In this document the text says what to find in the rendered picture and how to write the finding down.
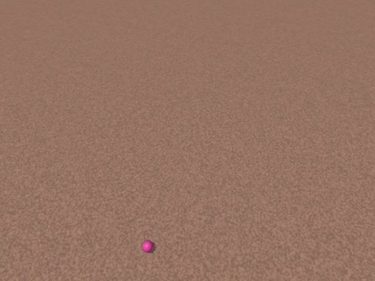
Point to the ball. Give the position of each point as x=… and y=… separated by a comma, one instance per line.
x=147, y=246

